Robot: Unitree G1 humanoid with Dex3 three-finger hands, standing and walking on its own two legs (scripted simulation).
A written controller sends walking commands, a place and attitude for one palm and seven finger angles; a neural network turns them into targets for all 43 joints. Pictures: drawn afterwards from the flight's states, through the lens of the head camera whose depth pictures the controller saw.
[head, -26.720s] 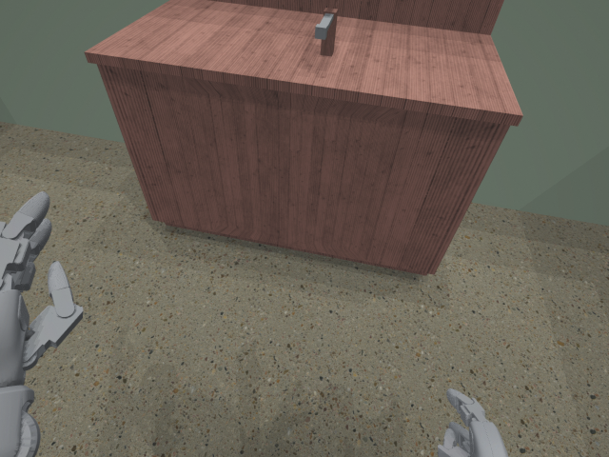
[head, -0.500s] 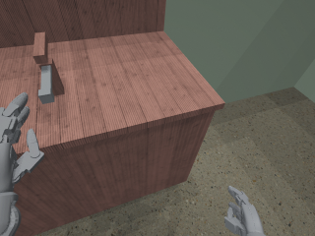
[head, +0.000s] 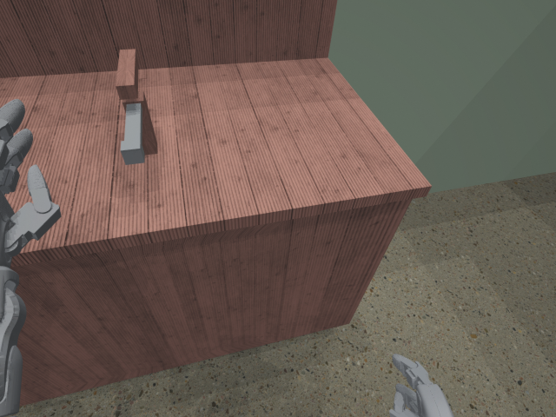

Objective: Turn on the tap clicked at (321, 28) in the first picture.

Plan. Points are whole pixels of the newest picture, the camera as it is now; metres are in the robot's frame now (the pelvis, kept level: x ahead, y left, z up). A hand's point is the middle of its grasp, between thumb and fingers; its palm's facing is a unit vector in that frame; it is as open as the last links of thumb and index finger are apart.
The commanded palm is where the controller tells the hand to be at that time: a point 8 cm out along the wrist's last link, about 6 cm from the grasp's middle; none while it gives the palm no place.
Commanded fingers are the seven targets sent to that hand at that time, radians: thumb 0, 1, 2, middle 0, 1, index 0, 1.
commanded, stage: turn the palm inward beside the body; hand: left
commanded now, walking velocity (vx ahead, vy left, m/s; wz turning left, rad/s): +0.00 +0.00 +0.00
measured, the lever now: (132, 152) +0.43 +0.29 +0.14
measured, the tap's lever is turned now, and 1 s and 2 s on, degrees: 0 0 0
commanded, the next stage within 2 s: none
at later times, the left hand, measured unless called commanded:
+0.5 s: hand (107, 270) +0.21 +0.21 +0.17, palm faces +0.51 -0.82 -0.27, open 7.4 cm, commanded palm +0.15 +0.25 +0.18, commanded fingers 0.00 0.90 0.90 -0.20 -0.30 -0.20 -0.30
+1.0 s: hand (104, 266) +0.21 +0.22 +0.17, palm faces +0.52 -0.84 -0.17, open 7.4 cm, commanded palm +0.15 +0.25 +0.19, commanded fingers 0.00 0.90 0.90 -0.20 -0.30 -0.20 -0.30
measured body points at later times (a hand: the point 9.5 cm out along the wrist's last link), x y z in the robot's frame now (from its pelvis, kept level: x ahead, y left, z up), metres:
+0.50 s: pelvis -0.01 -0.06 -0.01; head -0.03 -0.09 +0.44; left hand +0.18 +0.25 +0.19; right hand +0.22 -0.26 -0.09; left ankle +0.01 +0.08 -0.74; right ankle +0.03 -0.12 -0.74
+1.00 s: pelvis +0.03 -0.05 -0.01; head +0.00 -0.07 +0.44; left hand +0.18 +0.26 +0.18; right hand +0.25 -0.25 -0.08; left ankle +0.01 +0.08 -0.74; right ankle +0.03 -0.12 -0.74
